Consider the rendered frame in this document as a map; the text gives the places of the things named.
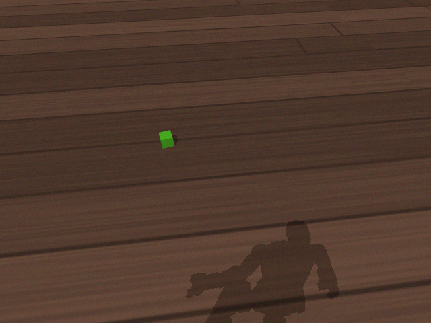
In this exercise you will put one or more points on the cube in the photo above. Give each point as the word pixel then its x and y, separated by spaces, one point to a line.
pixel 166 139

